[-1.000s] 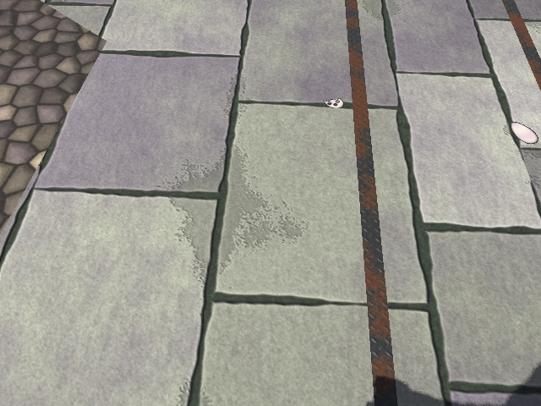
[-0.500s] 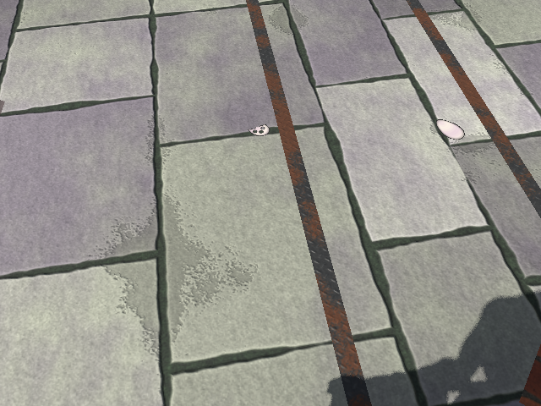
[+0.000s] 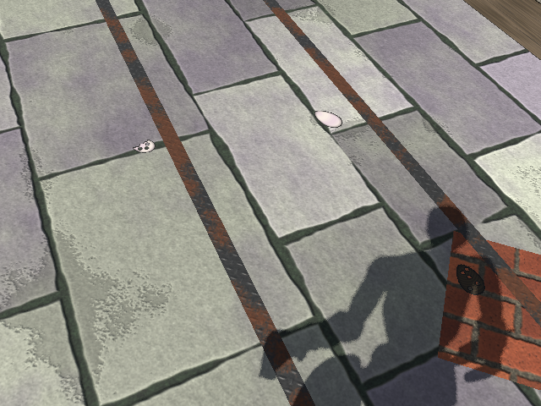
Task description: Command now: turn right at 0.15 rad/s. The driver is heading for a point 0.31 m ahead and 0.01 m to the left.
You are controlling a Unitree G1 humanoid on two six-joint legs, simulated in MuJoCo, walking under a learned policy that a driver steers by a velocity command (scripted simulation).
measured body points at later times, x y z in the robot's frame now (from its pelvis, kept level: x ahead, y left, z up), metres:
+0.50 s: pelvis +0.04 +0.01 -0.01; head +0.05 +0.03 +0.44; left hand +0.06 +0.29 -0.16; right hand +0.11 -0.27 -0.12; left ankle +0.06 +0.10 -0.74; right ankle -0.03 -0.11 -0.74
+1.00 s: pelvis +0.20 +0.02 -0.02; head +0.23 +0.01 +0.43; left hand +0.30 +0.25 -0.16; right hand +0.18 -0.21 -0.18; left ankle +0.08 +0.11 -0.70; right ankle +0.28 -0.04 -0.74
